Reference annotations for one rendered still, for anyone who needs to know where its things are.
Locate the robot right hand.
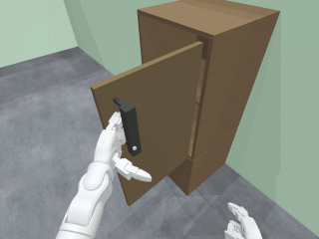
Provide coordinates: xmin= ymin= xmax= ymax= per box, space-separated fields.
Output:
xmin=224 ymin=202 xmax=262 ymax=239

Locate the cupboard door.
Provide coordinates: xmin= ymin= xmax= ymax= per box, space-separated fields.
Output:
xmin=90 ymin=41 xmax=203 ymax=206

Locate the robot left forearm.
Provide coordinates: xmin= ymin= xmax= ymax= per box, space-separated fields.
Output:
xmin=55 ymin=162 xmax=115 ymax=239

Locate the robot left hand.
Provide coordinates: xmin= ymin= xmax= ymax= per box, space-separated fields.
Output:
xmin=93 ymin=112 xmax=152 ymax=182

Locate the handle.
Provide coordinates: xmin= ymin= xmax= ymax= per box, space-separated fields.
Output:
xmin=113 ymin=97 xmax=142 ymax=157

